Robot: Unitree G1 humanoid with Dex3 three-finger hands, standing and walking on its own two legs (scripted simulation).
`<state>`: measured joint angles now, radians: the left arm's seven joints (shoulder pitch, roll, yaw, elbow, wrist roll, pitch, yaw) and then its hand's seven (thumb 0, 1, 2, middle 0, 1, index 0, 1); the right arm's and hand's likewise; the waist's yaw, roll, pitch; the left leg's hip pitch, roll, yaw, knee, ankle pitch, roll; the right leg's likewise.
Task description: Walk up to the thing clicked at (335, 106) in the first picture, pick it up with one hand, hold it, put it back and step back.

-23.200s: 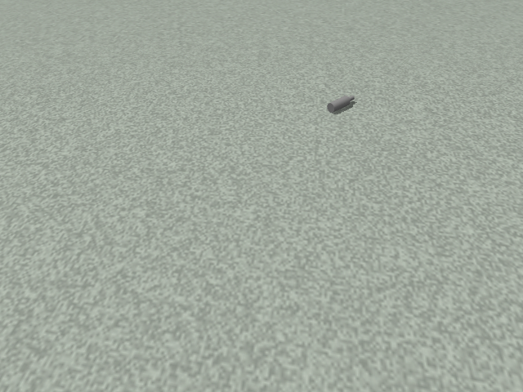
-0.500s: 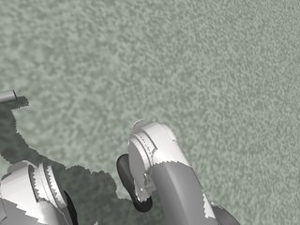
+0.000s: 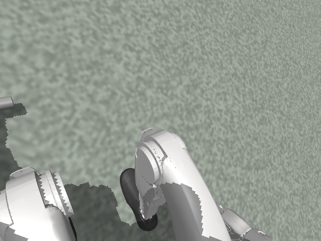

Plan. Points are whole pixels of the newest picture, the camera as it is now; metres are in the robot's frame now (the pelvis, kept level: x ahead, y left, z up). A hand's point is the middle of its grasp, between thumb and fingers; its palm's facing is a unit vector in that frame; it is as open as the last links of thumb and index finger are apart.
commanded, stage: rest palm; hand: left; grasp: from above
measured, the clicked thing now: out of the picture +0.46 +0.31 -0.27
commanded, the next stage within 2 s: close in 0.14 s
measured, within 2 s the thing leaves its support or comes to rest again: neither
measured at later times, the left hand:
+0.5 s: hand out of the picture +0.44 +0.32 -0.25, palm faces -0.47 -0.15 -0.87, open 12.4 cm
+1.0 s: hand out of the picture +0.43 +0.33 -0.25, palm faces -0.47 -0.13 -0.88, open 9.7 cm
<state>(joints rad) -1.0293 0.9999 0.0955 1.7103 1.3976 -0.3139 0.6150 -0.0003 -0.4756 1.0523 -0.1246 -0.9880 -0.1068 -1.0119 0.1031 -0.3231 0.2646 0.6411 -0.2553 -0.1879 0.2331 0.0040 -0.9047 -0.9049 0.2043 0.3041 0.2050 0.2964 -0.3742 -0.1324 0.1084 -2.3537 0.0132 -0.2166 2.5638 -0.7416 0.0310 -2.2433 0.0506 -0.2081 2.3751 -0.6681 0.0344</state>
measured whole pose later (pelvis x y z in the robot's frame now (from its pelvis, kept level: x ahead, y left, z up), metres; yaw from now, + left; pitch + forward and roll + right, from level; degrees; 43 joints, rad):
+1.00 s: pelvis +0.00 +0.00 +0.00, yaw -1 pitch +29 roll -15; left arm -1.05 1.03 0.08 1.72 1.35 -0.29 0.60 0.00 0.10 0.64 -0.51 -0.78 -0.54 -0.75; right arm 0.11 -0.34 0.30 0.64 -0.25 -0.22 0.24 0.00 -0.90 -0.90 0.20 0.30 0.20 0.30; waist -0.38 -0.15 0.14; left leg -2.35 0.02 -0.23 2.56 -0.74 0.02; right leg -2.25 0.06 -0.22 2.36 -0.65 0.03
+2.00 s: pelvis +0.00 +0.00 +0.00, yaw -1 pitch +28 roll -15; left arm -1.05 1.04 0.10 1.70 1.34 -0.29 0.57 0.01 0.11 0.32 -0.79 -0.44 -0.81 -0.40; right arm 0.11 -0.34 0.32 0.62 -0.25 -0.20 0.23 0.00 -0.91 -0.90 0.20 0.30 0.21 0.30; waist -0.38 -0.14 0.15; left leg -2.35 0.02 -0.24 2.56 -0.73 0.02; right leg -2.25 0.06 -0.22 2.36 -0.65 0.03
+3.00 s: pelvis -0.01 -0.01 +0.05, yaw +6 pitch +34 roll -10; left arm -0.94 0.79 0.03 1.25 1.21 -0.24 0.20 0.00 0.11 0.30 -0.83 -0.33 -0.85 -0.30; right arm 0.21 -0.30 0.10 0.66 -0.10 0.00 0.13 0.01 -0.92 -0.91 0.21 0.30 0.21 0.30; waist -0.24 0.02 -0.06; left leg -2.30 -0.01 -0.12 2.35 -0.66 0.03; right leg -2.21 0.02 -0.13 2.24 -0.64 0.02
